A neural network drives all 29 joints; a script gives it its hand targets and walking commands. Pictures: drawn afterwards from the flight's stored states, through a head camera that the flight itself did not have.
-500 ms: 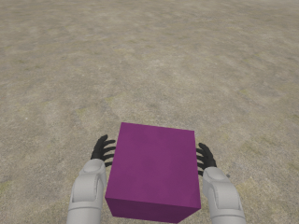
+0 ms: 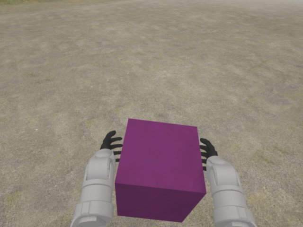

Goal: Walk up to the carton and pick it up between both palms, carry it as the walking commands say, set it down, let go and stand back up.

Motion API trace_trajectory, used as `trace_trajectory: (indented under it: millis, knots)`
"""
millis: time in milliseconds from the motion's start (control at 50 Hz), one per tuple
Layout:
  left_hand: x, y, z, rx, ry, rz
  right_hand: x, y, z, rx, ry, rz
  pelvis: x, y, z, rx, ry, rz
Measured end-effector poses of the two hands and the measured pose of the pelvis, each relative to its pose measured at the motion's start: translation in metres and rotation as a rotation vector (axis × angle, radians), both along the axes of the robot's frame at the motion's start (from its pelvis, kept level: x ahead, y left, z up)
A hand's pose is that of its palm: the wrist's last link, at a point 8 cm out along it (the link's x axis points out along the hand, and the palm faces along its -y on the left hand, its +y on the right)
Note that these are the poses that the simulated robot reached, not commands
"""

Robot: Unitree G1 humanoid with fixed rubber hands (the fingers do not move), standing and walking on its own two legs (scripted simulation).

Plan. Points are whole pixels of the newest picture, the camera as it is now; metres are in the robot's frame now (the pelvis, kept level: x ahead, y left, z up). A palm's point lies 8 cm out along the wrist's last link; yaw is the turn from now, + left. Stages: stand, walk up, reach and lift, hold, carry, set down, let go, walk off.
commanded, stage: set down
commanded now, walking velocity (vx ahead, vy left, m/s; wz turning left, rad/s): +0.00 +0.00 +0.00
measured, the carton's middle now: (156, 172) +0.30 +0.02 -0.03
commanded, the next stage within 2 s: none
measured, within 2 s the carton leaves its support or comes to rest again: neither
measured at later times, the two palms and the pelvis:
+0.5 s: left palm (111, 168) +0.29 +0.16 -0.02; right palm (206, 170) +0.32 -0.13 -0.03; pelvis +0.00 -0.03 -0.01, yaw +1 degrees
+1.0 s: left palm (111, 172) +0.33 +0.18 -0.10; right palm (194, 174) +0.35 -0.11 -0.12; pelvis -0.03 +0.01 -0.06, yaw +1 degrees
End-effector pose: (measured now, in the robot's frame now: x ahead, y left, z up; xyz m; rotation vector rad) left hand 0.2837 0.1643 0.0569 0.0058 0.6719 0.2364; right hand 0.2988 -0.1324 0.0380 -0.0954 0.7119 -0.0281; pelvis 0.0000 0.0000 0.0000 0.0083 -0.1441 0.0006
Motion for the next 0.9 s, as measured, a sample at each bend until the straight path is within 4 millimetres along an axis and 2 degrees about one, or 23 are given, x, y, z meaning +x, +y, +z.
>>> trace_trajectory:
  millis: [140, 340, 440, 660, 900]
  knots:
    - [0.001, 0.003, -0.012, -0.008, 0.027, 0.047, 0.009, 0.004, -0.016, 0.005, 0.031, 0.035, 0.008, -0.014, 0.001, 0.0, 0.023, 0.016]
    - [0.005, -0.006, -0.053, -0.04, 0.044, 0.041, 0.014, -0.007, -0.047, -0.008, 0.054, 0.017, 0.009, -0.028, -0.003, -0.003, 0.122, 0.029]
    - [0.009, -0.006, -0.069, -0.058, 0.032, 0.053, 0.017, -0.006, -0.061, 0.004, 0.047, 0.001, 0.005, -0.03, -0.008, -0.004, 0.179, 0.016]
    - [0.01, 0.018, -0.108, -0.058, 0.021, 0.076, 0.024, 0.018, -0.102, 0.027, 0.04, 0.007, -0.011, -0.019, -0.023, -0.023, 0.317, 0.038]
    - [0.037, 0.022, -0.147, -0.054, 0.005, 0.053, 0.046, 0.022, -0.139, 0.01, 0.02, -0.002, -0.027, 0.004, -0.05, -0.026, 0.482, 0.023]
